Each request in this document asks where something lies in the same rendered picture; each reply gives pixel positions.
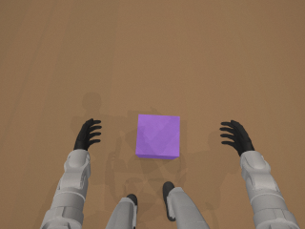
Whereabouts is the robot left hand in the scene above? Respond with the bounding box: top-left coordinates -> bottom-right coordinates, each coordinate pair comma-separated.
73,118 -> 102,151

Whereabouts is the carton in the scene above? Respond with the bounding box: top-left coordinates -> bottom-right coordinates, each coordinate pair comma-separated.
135,114 -> 180,159

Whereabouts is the robot right hand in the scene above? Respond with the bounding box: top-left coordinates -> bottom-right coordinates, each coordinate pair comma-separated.
219,120 -> 255,156

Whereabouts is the left robot foot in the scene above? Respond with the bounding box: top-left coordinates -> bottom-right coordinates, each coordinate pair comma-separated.
126,194 -> 138,229

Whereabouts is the left robot forearm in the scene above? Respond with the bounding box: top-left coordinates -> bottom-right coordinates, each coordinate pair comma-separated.
40,149 -> 91,229

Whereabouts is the robot right shin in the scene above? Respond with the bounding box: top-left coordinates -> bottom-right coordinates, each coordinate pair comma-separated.
168,187 -> 184,196

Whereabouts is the right robot forearm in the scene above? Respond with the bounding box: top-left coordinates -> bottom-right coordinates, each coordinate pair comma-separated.
239,151 -> 300,229

